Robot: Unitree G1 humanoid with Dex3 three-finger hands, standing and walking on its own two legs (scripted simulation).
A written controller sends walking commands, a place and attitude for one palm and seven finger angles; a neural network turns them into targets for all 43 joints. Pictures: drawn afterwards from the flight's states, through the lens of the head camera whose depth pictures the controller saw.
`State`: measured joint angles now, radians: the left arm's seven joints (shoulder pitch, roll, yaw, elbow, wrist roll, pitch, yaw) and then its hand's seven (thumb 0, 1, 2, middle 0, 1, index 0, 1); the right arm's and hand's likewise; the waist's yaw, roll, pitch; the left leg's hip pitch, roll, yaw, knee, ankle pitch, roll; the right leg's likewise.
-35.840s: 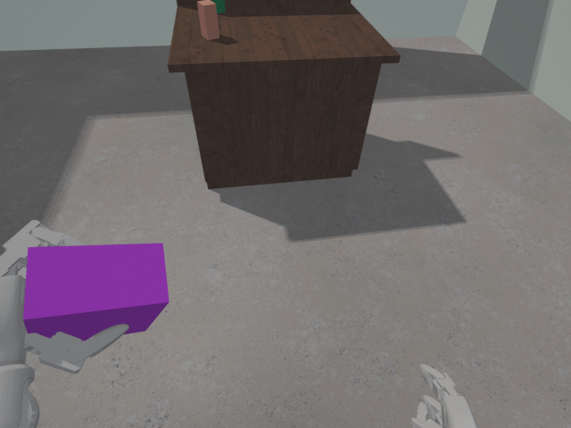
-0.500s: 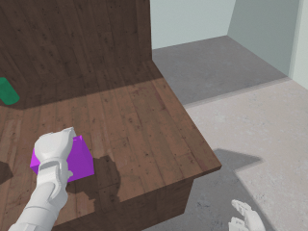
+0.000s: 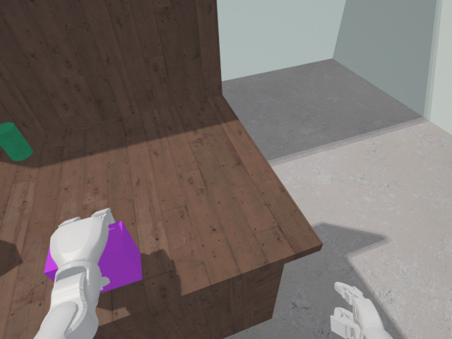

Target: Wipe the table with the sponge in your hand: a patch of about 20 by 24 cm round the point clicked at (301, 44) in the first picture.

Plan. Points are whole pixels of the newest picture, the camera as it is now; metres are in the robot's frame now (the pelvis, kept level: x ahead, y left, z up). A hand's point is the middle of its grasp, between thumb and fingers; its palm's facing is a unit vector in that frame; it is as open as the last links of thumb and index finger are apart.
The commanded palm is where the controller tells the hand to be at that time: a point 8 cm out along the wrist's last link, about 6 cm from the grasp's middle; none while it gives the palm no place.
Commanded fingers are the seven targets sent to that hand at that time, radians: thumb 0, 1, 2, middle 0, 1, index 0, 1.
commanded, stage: wipe back along the first lane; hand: left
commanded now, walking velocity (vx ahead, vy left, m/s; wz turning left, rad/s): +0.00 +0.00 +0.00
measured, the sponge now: (102, 266) +0.24 +0.29 -0.02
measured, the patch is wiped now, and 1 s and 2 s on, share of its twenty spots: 1.00 1.00 1.00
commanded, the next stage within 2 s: lift the sponge slowly off the table in 0.22 s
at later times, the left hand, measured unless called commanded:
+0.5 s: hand (94, 270) +0.21 +0.27 +0.02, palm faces -0.01 -0.09 -1.00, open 10.6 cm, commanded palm +0.17 +0.26 +0.06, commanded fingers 0.00 0.10 1.30 -1.20 -1.60 -1.20 -1.60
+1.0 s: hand (92, 275) +0.20 +0.26 +0.03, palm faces -0.03 -0.15 -0.99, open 10.6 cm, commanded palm +0.17 +0.26 +0.10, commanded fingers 0.00 0.10 1.30 -1.20 -1.60 -1.20 -1.60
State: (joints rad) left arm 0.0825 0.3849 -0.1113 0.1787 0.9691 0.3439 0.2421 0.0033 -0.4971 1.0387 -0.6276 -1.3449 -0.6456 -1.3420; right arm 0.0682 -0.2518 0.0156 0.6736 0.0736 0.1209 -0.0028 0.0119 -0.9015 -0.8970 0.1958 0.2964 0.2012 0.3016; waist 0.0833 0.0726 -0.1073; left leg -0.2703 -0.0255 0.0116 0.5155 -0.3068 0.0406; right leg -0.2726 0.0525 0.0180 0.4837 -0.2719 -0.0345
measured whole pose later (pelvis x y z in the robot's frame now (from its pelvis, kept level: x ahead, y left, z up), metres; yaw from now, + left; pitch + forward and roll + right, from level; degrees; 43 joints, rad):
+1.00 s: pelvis -0.01 +0.00 +0.01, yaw +0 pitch -1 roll -1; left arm 0.19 0.38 -0.14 0.01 0.93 0.35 0.16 -0.01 -0.51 1.04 -0.65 -1.33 -0.67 -1.32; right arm 0.02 -0.24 0.02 0.69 0.05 0.10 -0.02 0.01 -0.90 -0.90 0.20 0.30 0.20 0.30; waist 0.12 0.08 -0.04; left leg -0.15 -0.02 0.01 0.45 -0.27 0.04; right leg -0.15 0.06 0.02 0.41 -0.23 -0.04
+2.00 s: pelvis -0.02 -0.01 +0.01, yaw +1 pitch -4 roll +0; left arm 0.13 0.47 -0.10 -0.14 0.89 0.40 0.02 0.00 -0.53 1.04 -0.68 -1.29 -0.70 -1.28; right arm 0.00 -0.26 0.04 0.69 0.05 0.10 -0.03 0.01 -0.90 -0.90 0.20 0.30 0.20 0.30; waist 0.12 0.11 -0.01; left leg -0.08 -0.02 0.00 0.38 -0.23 0.02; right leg -0.08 0.06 0.01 0.35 -0.19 -0.05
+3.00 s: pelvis -0.03 -0.01 +0.01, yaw +0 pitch -5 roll +0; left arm 0.17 0.52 -0.06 -0.24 0.85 0.43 -0.03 0.00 -0.53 1.04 -0.68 -1.29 -0.70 -1.28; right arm -0.02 -0.26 0.06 0.67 0.05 0.10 -0.03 0.01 -0.90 -0.90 0.20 0.30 0.20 0.30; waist 0.13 0.11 0.00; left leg -0.10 -0.02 -0.01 0.40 -0.23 0.02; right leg -0.10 0.06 0.01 0.37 -0.19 -0.05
